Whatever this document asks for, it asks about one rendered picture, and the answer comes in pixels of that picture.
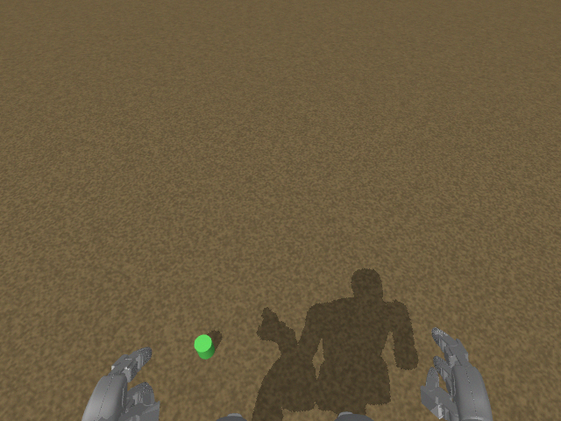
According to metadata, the right robot hand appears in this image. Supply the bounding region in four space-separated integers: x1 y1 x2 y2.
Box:
420 327 493 421

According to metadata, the tin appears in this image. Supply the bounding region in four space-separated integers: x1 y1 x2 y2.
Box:
194 334 215 360

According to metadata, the left robot hand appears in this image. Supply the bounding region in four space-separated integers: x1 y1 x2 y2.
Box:
82 347 160 421

